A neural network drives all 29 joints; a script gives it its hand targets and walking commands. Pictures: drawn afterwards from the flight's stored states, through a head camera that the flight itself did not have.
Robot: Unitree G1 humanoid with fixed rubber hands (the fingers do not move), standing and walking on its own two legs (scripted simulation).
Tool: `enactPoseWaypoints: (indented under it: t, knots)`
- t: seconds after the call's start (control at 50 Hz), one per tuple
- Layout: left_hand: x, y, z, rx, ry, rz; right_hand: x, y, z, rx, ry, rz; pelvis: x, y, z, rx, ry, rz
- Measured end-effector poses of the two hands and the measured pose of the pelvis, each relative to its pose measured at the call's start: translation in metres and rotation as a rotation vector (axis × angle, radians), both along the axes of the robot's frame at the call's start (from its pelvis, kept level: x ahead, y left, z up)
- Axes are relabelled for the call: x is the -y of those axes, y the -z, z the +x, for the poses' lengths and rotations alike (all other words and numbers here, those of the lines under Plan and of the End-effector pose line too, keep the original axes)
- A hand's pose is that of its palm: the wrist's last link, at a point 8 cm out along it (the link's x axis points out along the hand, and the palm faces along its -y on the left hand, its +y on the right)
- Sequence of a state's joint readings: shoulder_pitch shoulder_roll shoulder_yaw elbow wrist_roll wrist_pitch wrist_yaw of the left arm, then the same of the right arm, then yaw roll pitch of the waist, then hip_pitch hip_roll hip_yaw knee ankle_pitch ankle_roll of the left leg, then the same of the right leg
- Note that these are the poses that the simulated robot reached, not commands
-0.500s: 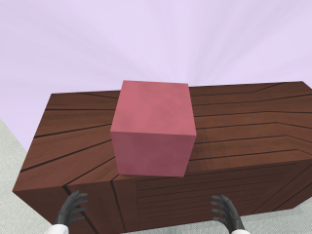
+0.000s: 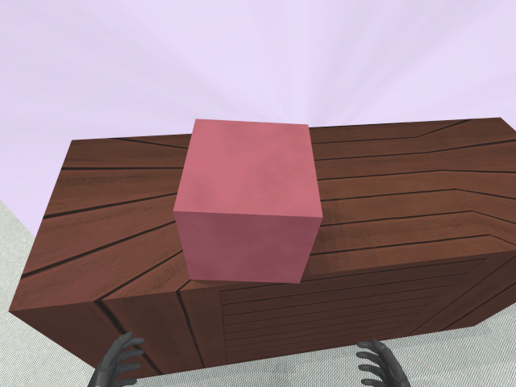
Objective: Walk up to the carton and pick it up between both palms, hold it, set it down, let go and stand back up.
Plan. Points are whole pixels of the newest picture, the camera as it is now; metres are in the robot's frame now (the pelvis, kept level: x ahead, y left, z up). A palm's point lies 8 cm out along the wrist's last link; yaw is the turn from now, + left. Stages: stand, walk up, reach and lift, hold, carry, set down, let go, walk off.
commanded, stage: let go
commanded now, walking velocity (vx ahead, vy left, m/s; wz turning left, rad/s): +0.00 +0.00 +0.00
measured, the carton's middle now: (248, 202) +0.45 +0.02 +0.00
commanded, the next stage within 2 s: stand in 0.24 s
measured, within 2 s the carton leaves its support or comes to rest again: neither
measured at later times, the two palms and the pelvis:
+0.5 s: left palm out of the picture +0.06 +0.26 -0.11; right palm out of the picture +0.09 -0.23 -0.12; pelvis +0.00 +0.00 -0.01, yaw +5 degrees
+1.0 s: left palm out of the picture -0.07 +0.24 -0.14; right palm out of the picture +0.05 -0.21 -0.13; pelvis -0.02 +0.01 -0.01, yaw +9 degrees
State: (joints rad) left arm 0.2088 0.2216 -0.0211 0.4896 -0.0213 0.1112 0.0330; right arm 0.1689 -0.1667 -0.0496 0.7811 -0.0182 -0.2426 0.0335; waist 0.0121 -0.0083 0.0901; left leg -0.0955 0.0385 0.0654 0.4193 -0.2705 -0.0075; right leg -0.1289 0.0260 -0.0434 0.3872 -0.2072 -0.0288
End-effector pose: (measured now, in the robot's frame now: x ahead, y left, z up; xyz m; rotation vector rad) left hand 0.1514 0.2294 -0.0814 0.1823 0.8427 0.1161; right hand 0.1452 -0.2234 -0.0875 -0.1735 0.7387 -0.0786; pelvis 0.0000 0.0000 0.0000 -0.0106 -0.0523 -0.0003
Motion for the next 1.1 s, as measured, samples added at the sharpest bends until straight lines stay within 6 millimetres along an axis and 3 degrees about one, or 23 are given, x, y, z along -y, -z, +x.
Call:
enactPoseWaypoints:
  t: [0.14, 0.28, 0.32, 0.4, 0.52, 0.62, 0.72, 0.88, 1.1]
  knots:
    - [0.003, -0.002, 0.007, 0.009, 0.006, -0.013, 0.001, -0.003, -0.002, 0.011, -0.006, -0.005, 0.0, -0.001, 0.0, 0.016, -0.001, 0.002]
    - [0.004, 0.004, -0.004, -0.011, -0.006, -0.024, 0.001, -0.004, -0.007, -0.003, -0.004, -0.01, 0.0, 0.001, -0.003, 0.012, -0.003, 0.002]
    - [0.001, 0.007, -0.01, -0.007, 0.013, 0.004, 0.004, 0.004, -0.013, -0.077, -0.001, -0.024, 0.0, 0.002, -0.003, -0.007, -0.033, -0.001]
    - [-0.014, 0.016, -0.037, -0.033, -0.038, 0.022, 0.009, 0.023, -0.033, -0.235, -0.002, -0.043, -0.001, 0.006, -0.004, -0.028, -0.061, -0.006]
    - [-0.032, 0.035, -0.097, -0.162, -0.151, 0.034, 0.008, 0.038, -0.061, -0.349, -0.021, -0.056, -0.004, 0.01, -0.005, -0.039, -0.098, -0.015]
    - [-0.036, 0.046, -0.144, -0.267, -0.215, 0.025, 0.003, 0.042, -0.074, -0.39, -0.038, -0.063, -0.007, 0.01, -0.009, -0.043, -0.12, -0.018]
    - [-0.032, 0.053, -0.178, -0.339, -0.257, 0.002, -0.003, 0.043, -0.082, -0.407, -0.05, -0.072, -0.01, 0.009, -0.013, -0.046, -0.135, -0.018]
    - [-0.02, 0.059, -0.209, -0.411, -0.288, -0.031, -0.009, 0.044, -0.089, -0.422, -0.058, -0.067, -0.011, 0.007, -0.019, -0.052, -0.151, -0.013]
    - [-0.002, 0.064, -0.227, -0.474, -0.31, -0.064, -0.011, 0.05, -0.104, -0.471, -0.052, -0.049, -0.008, 0.006, -0.021, -0.054, -0.163, -0.01]
